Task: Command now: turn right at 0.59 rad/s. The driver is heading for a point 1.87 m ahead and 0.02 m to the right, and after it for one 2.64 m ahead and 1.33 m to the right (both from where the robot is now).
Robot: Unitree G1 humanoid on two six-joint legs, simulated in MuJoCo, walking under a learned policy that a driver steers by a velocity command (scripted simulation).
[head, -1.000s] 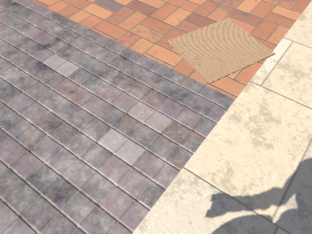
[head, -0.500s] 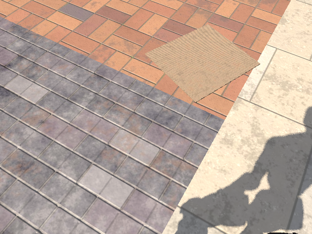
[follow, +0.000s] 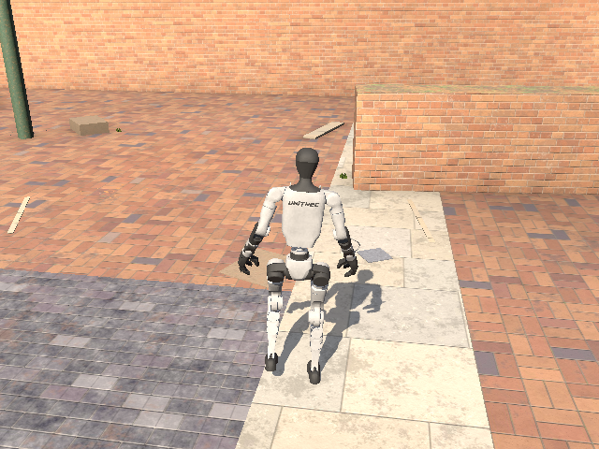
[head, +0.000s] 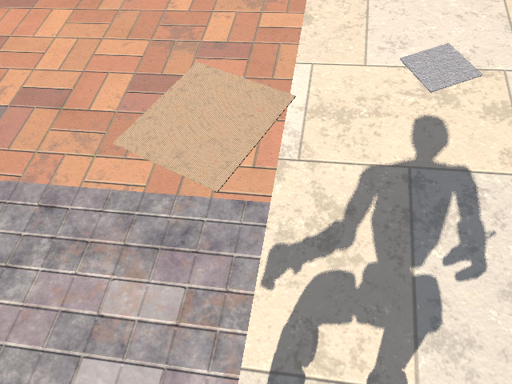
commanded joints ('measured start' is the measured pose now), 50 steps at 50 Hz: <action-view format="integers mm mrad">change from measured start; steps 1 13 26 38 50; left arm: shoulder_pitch -35 -62 -113 256 210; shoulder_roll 157 180 66 180 157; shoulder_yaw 35 39 -4 25 11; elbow -83 -135 -141 -57 -13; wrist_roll -4 -13 -7 -4 -16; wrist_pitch -19 13 -55 -97 -100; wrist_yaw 17 17 -18 -27 -13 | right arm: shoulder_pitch -5 23 165 117 -93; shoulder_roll -74 -70 -117 -115 -4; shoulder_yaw -20 -5 -4 13 53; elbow -64 -93 -80 -159 -203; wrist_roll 4 21 19 54 28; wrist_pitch -17 -49 -65 -118 -106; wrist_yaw -4 39 26 61 98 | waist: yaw -22 -10 -69 91 70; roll -149 -200 118 -219 -120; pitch -146 -150 -13 -29 60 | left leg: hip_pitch -75 216 478 -330 -52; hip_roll -2 -56 181 50 40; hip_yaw -59 -67 -252 -65 18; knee -11 -529 -924 78 -465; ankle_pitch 73 76 -6 -107 478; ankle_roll -6 1 233 88 38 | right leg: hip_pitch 197 173 -283 480 221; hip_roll -223 -180 -35 -395 -209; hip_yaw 266 430 -20 594 74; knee -148 -54 351 -276 -364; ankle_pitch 337 351 -84 -416 180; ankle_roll -167 -156 93 -237 -136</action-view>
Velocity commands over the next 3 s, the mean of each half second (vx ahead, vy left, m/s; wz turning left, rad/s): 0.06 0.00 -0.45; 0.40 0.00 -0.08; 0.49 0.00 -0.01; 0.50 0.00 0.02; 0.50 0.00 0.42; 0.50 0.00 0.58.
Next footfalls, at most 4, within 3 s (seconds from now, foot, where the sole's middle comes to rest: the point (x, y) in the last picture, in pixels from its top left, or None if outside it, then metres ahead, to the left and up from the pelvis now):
0.32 left None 0.09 0.14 -0.78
0.70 right None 0.10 -0.14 -0.78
1.16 left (291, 365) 0.50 0.01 -0.78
1.70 right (393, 276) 0.74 -0.29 -0.78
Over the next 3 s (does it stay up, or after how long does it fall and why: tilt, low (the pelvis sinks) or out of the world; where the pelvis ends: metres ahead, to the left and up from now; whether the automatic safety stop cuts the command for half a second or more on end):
stays up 1.32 -0.20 0.00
